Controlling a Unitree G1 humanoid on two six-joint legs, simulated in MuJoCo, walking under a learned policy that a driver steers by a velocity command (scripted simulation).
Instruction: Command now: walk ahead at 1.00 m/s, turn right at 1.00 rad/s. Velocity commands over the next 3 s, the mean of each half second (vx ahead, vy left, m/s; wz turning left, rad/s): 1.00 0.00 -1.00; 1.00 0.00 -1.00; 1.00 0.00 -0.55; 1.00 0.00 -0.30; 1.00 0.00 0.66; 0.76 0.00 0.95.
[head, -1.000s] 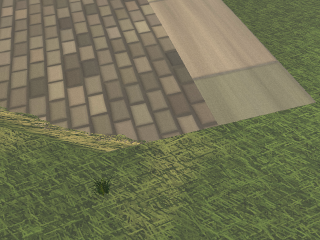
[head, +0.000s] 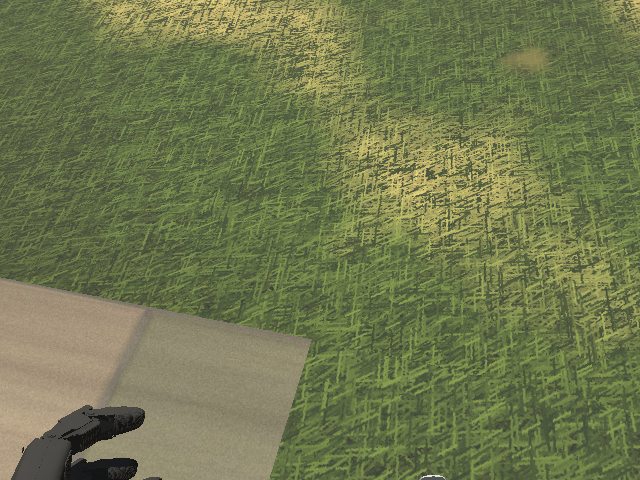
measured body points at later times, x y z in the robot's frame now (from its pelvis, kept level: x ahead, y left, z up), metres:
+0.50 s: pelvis +0.46 -0.05 +0.00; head +0.46 -0.08 +0.45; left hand +0.59 +0.20 -0.10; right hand +0.59 -0.38 -0.04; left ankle +0.69 +0.03 -0.69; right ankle +0.27 -0.06 -0.71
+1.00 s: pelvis +0.80 -0.34 -0.11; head +0.79 -0.36 +0.34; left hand +1.14 -0.43 -0.15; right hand +0.53 -0.41 -0.25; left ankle +0.72 +0.03 -0.66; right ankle +0.85 -0.49 -0.83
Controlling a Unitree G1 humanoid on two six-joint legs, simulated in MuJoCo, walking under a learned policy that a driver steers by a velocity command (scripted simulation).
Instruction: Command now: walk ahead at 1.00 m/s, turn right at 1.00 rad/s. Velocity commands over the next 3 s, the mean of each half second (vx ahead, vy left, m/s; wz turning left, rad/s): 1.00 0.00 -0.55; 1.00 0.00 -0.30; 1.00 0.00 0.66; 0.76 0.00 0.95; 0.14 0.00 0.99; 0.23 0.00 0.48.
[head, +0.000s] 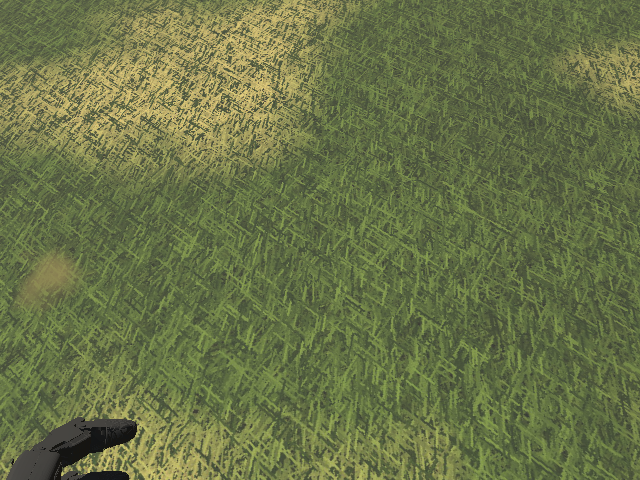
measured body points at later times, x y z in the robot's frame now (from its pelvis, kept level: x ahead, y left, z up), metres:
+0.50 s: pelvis +0.50 +0.02 -0.05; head +0.51 +0.01 +0.39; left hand +0.71 +0.23 -0.16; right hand +0.46 -0.24 -0.18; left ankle +0.57 +0.13 -0.77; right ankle +0.37 -0.06 -0.66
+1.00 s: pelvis +0.94 -0.20 -0.04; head +0.95 -0.22 +0.41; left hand +1.11 +0.03 -0.16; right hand +0.95 -0.48 -0.16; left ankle +0.94 -0.01 -0.66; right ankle +0.94 -0.25 -0.77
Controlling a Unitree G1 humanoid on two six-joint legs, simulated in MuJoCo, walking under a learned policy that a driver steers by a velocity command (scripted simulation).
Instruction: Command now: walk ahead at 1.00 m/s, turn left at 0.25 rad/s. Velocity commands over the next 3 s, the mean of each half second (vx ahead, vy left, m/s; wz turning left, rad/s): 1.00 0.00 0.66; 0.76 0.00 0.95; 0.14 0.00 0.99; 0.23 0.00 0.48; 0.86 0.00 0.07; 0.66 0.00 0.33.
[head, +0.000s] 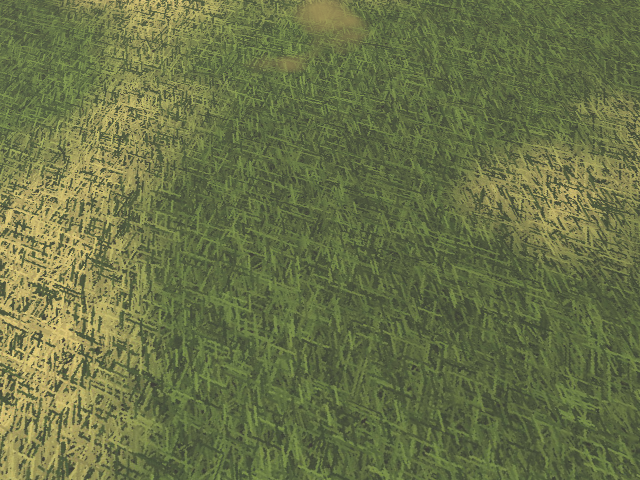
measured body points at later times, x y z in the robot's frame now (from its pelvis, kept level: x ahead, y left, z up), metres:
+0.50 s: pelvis +0.48 +0.03 +0.00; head +0.50 +0.00 +0.45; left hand +0.62 +0.31 -0.04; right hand +0.58 -0.21 -0.15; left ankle +0.48 +0.08 -0.73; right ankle +0.60 -0.14 -0.64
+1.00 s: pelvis +0.87 +0.10 +0.00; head +0.90 +0.15 +0.44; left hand +0.63 +0.28 -0.13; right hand +1.23 +0.15 -0.05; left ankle +0.93 +0.30 -0.69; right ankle +0.88 -0.07 -0.73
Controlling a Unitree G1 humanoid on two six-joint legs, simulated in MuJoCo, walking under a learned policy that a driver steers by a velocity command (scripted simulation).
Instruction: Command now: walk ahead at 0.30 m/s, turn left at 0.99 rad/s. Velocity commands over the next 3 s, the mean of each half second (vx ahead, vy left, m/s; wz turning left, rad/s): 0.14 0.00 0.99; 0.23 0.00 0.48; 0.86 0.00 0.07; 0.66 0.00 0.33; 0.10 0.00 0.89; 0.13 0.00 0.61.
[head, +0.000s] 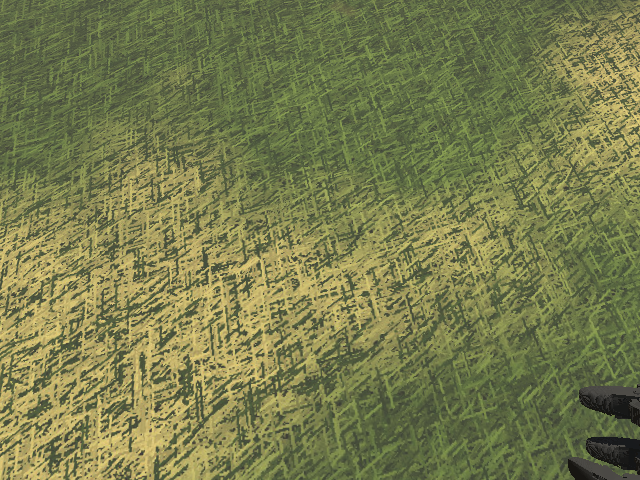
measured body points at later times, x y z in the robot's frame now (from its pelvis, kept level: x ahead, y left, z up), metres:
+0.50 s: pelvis +0.19 -0.08 +0.00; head +0.22 -0.07 +0.45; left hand +0.24 +0.25 -0.08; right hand +0.49 -0.27 -0.07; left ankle +0.19 +0.05 -0.71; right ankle +0.33 -0.16 -0.73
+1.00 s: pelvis +0.22 -0.06 +0.02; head +0.20 -0.03 +0.47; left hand +0.14 +0.24 -0.09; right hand +0.43 -0.22 -0.09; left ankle +0.09 -0.04 -0.73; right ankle +0.38 -0.12 -0.65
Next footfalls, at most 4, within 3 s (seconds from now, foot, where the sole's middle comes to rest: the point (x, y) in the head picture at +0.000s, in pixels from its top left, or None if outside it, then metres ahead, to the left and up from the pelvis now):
0.08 left None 0.25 0.05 -0.76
0.46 right None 0.36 -0.14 -0.76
0.86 left None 0.12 -0.01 -0.76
1.34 right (329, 369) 0.63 0.08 -0.76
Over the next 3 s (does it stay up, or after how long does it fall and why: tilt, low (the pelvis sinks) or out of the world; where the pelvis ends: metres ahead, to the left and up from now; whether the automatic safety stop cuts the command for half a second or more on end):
stays up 0.83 0.57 0.02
